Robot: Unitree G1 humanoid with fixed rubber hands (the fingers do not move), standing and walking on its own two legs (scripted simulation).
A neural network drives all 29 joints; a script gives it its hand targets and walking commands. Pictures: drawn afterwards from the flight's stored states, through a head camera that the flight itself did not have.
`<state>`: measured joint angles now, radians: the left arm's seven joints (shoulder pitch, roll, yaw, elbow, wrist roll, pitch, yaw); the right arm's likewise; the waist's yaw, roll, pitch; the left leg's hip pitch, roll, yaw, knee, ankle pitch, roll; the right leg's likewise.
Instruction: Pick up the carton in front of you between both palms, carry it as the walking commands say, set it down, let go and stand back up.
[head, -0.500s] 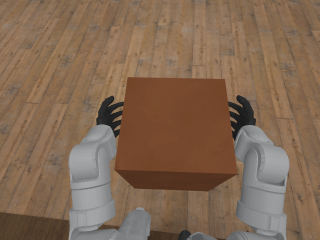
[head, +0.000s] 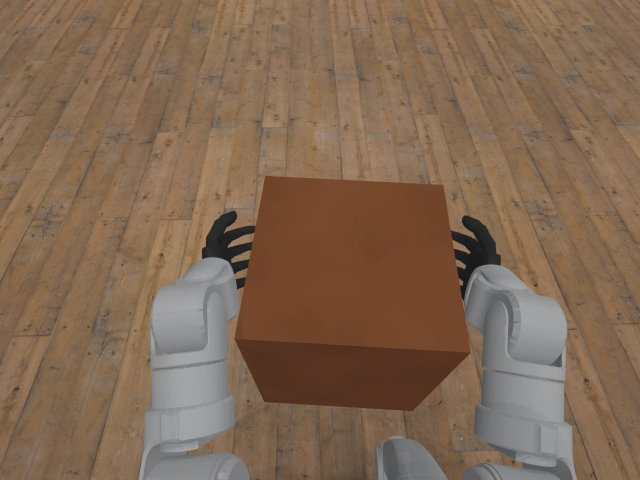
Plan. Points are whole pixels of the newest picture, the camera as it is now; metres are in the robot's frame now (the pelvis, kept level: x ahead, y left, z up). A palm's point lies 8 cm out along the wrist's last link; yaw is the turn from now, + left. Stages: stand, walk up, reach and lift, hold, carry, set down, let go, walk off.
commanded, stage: carry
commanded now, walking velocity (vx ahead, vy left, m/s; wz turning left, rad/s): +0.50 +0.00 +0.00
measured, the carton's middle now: (345, 303) +0.33 -0.02 +0.01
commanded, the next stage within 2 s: none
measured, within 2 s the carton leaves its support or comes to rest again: neither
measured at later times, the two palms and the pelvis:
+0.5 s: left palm (232, 93) +0.63 +0.14 +0.11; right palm (423, 84) +0.66 -0.16 +0.10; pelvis +0.34 -0.03 +0.02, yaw +3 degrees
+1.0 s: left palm (228, 19) +0.91 +0.18 +0.09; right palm (381, 17) +0.90 -0.12 +0.09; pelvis +0.67 +0.04 +0.02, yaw +0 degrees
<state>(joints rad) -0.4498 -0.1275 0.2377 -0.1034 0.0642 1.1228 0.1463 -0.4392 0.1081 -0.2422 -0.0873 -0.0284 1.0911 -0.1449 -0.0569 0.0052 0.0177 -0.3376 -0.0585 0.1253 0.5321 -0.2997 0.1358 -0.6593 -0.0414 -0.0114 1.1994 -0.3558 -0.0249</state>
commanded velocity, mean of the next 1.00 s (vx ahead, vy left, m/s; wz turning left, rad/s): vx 0.50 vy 0.00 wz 0.00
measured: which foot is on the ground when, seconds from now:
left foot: down 0.00-0.24, up 0.26-0.74, down 0.76-1.00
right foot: up 0.00-0.22, down 0.24-0.78, up 0.80-1.00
